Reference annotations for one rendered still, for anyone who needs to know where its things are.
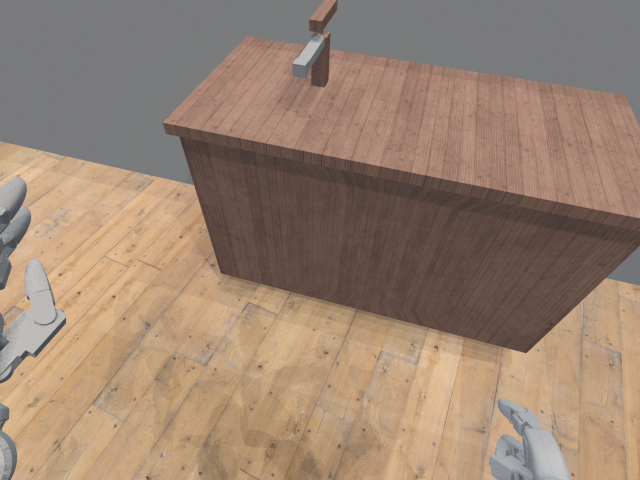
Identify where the tap lever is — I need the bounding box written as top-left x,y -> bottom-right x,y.
292,33 -> 326,78

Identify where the left robot hand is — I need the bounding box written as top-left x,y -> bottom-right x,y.
0,177 -> 66,383

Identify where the right robot hand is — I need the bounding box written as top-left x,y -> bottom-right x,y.
489,398 -> 571,480

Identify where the counter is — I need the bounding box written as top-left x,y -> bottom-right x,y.
163,0 -> 640,353

